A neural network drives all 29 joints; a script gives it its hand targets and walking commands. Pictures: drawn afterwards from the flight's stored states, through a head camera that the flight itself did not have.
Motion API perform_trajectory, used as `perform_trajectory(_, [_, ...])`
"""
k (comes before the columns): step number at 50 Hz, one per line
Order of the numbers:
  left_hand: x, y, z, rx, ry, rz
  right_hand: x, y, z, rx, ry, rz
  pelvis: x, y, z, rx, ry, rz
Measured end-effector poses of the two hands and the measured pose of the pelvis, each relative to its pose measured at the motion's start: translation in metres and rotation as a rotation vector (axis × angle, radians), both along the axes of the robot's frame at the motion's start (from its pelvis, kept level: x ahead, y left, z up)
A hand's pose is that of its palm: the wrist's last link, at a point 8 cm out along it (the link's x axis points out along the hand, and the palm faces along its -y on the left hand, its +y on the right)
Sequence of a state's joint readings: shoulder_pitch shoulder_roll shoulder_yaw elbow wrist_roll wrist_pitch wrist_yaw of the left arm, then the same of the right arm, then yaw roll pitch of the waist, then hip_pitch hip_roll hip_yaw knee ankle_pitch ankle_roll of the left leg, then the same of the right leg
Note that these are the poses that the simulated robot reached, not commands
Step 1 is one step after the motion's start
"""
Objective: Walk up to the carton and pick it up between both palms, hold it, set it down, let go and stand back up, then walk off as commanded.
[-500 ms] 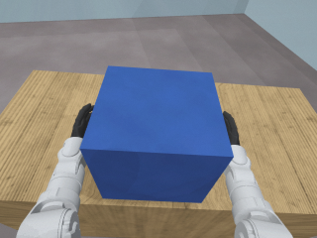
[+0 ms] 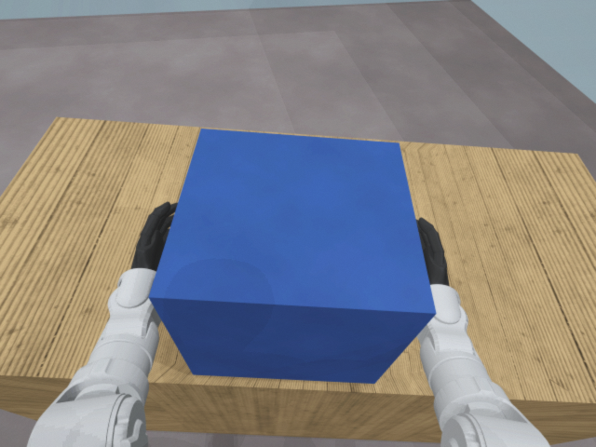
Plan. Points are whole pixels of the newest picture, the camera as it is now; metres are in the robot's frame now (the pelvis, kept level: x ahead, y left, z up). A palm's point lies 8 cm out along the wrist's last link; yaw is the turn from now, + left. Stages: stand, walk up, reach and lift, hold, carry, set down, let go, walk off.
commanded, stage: set down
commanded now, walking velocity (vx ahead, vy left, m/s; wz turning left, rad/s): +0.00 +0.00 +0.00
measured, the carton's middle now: (292, 262) +0.41 +0.02 -0.03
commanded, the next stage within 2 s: none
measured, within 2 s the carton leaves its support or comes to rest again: rests again in 0.06 s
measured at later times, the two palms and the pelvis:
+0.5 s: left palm (152, 269) +0.36 +0.22 +0.00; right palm (425, 282) +0.37 -0.17 +0.00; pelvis +0.00 +0.00 +0.00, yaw +0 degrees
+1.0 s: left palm (150, 271) +0.36 +0.22 +0.00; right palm (425, 281) +0.37 -0.17 +0.00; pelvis -0.01 +0.00 +0.00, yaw +0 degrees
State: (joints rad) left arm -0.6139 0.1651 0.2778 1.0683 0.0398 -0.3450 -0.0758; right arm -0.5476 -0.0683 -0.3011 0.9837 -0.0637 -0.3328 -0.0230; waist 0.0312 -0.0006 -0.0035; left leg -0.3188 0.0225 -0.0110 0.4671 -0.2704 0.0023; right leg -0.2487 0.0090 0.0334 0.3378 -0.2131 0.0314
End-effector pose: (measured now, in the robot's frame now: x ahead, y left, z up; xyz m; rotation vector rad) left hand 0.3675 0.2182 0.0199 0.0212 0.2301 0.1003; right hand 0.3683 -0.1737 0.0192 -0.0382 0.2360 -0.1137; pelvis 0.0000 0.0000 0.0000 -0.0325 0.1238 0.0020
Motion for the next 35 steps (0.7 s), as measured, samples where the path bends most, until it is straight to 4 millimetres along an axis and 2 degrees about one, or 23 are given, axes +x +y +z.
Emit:
perform_trajectory(11, [-0.005,0.002,-0.015,0.003,-0.005,0.006,-0.002,0.002,-0.013,-0.008,-0.006,0.008,-0.001,0.000,0.000,0.000,0.039,-0.001])
perform_trajectory(35, [-0.007,0.002,-0.017,0.003,-0.019,0.009,-0.003,0.002,-0.016,-0.007,-0.026,0.010,-0.004,0.000,-0.001,-0.001,0.065,-0.002])
